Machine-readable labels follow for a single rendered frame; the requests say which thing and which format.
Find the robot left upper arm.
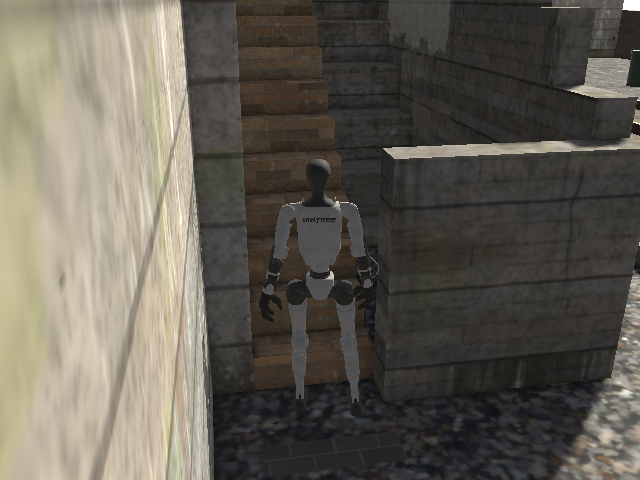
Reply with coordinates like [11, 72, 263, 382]
[273, 202, 298, 259]

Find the humanoid robot head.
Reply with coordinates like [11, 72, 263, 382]
[302, 159, 336, 207]

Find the left robot thigh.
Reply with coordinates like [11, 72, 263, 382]
[286, 279, 309, 351]

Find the robot left hand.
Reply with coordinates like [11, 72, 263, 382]
[259, 292, 282, 322]

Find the robot left forearm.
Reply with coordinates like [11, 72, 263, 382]
[262, 244, 283, 295]

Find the robot right hand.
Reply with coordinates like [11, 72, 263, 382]
[354, 283, 374, 310]

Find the robot right forearm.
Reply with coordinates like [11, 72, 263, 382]
[355, 242, 373, 288]

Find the robot right upper arm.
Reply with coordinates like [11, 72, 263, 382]
[340, 202, 366, 258]

